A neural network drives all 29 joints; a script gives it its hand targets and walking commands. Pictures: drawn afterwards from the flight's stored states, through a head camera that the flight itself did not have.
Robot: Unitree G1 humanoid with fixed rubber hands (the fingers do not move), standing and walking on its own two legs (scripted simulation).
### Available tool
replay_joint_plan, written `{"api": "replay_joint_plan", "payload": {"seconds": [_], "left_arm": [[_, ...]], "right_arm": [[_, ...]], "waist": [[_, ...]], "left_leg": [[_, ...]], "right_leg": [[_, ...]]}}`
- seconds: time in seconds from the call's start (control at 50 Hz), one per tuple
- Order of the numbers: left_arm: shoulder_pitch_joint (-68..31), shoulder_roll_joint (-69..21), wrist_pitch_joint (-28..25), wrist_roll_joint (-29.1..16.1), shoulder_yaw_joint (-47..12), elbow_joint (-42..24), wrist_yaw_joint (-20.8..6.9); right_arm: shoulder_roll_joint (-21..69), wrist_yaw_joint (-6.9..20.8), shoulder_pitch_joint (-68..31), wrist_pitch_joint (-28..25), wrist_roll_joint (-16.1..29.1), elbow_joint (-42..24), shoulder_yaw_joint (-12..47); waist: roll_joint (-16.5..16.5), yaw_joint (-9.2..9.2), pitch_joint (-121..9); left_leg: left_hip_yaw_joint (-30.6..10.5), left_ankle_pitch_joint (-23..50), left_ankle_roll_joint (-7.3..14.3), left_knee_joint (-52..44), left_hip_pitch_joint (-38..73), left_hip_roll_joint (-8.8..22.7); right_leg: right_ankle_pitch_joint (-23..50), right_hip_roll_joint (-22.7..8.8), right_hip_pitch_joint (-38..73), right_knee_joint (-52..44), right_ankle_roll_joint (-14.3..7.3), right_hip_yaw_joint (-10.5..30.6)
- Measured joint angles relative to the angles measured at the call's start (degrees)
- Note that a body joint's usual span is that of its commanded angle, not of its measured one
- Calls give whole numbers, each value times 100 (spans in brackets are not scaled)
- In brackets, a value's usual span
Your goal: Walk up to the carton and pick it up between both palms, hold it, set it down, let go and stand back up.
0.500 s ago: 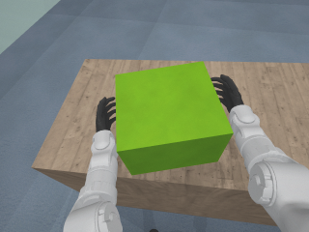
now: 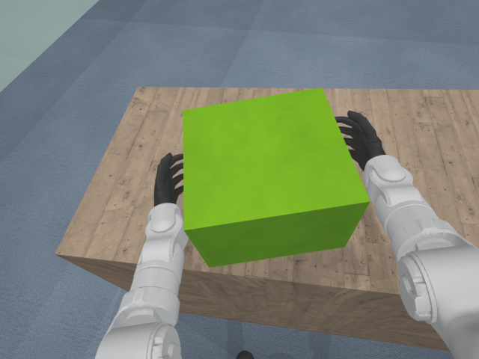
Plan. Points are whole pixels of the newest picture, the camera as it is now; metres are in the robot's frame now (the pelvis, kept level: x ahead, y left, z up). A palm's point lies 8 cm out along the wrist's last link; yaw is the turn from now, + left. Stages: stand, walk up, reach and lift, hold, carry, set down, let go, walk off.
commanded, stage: set down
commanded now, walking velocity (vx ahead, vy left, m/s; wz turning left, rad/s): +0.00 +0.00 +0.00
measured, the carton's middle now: (264, 179) +0.43 +0.10 +0.01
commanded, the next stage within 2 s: none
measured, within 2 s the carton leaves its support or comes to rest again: neither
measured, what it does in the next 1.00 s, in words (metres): stands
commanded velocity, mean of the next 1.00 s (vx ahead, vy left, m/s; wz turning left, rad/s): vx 0.00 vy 0.00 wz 0.00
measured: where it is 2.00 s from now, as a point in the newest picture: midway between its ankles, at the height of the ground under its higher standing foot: outside the picture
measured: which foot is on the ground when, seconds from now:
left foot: down 0.00-1.00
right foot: down 0.00-1.00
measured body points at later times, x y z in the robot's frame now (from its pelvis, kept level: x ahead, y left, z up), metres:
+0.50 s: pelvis -0.04 +0.00 +0.00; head +0.06 +0.01 +0.44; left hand +0.30 +0.28 +0.06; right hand +0.45 -0.14 +0.07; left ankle +0.03 +0.13 -0.74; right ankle -0.02 -0.09 -0.74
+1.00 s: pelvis -0.05 +0.00 +0.00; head +0.01 +0.02 +0.44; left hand +0.24 +0.26 +0.04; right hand +0.34 -0.18 +0.03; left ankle +0.03 +0.13 -0.74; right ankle -0.02 -0.09 -0.74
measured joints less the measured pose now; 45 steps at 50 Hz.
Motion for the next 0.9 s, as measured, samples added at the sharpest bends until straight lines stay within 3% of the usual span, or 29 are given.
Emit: {"api": "replay_joint_plan", "payload": {"seconds": [0.1, 0.22, 0.42, 0.66, 0.76, 0.9], "left_arm": [[316, 149, 145, -369, -330, -429, 31], [866, 536, 362, -849, -721, -1301, -34], [980, 1114, 1142, -1392, -1069, -2155, 178], [1081, 994, 2644, -1228, -1253, -3403, 466], [1397, 886, 2691, -1089, -1268, -3524, 527], [2158, 856, 2247, -1138, -1415, -3650, 632]], "right_arm": [[-203, 53, 184, 47, 380, -302, 371], [-590, 192, 707, 68, 752, -1052, 533], [-1180, 474, 1327, 691, 1418, -2075, 597], [-1321, 719, 1874, 1569, 1601, -3051, 412], [-1269, 771, 2312, 1512, 1644, -3168, 341], [-1132, 836, 3230, 1111, 1738, -3476, 331]], "waist": [[68, -16, -49], [139, -185, -39], [56, -402, 201], [-40, -678, 814], [-88, -754, 1034], [-106, -817, 1154]], "left_leg": [[-103, 7, -8, 123, -235, -3], [-300, 107, -18, 155, -424, -53], [-369, 259, -7, 118, -236, -93], [-358, 282, 19, 30, 809, -187], [-346, 179, 29, 149, 1146, -226], [-339, 4, 41, 397, 1263, -260]], "right_leg": [[-21, 8, -195, 114, -8, -84], [-7, -7, -327, 177, -20, -244], [47, -27, -185, 286, -21, -264], [-35, -101, 768, 399, 20, -189], [-175, -135, 1072, 590, 37, -144], [-363, -159, 1175, 867, 50, -85]]}}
